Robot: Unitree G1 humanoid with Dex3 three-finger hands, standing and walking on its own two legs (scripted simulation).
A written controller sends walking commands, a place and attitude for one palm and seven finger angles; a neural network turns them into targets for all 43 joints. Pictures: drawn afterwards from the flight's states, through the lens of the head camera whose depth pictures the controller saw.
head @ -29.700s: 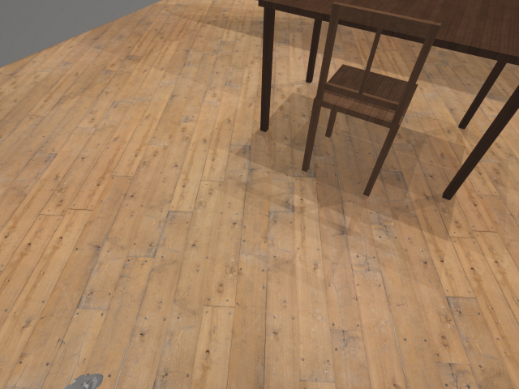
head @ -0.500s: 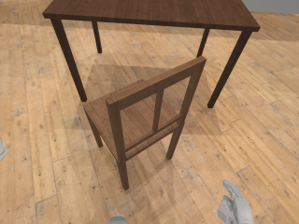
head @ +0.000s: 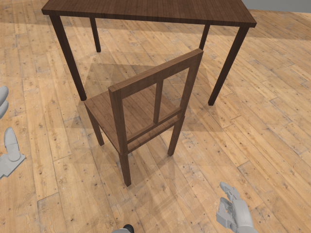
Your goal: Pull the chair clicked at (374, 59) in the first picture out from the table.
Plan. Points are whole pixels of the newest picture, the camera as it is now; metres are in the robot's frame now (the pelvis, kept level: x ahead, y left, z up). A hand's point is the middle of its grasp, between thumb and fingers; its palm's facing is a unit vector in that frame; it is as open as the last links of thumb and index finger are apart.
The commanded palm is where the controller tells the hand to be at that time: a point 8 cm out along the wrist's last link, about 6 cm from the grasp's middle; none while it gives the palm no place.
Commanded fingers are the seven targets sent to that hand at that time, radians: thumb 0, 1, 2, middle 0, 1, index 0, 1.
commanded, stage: stop stepping back and stand still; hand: left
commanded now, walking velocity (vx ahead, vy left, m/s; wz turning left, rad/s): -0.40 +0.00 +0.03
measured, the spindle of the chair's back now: (157, 103) +0.59 +0.04 -0.09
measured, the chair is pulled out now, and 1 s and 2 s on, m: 0.45 0.45 0.45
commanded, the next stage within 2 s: let the arm hang, fingers relaxed in 1.54 s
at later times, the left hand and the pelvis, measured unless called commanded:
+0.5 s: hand out of the picture +0.11 +0.26 +0.17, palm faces +0.46 -0.77 -0.44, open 7.4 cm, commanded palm +0.05 +0.29 +0.18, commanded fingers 0.00 0.90 0.90 -0.20 -0.30 -0.20 -0.30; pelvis -0.08 -0.01 +0.00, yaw +2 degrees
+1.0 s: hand out of the picture +0.13 +0.26 +0.16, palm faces +0.45 -0.77 -0.46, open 7.4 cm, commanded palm +0.07 +0.29 +0.18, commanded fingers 0.00 0.90 0.90 -0.20 -0.30 -0.20 -0.30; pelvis -0.06 -0.02 +0.01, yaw +3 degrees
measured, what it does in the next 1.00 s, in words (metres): steps on the spot: right foot, then left foot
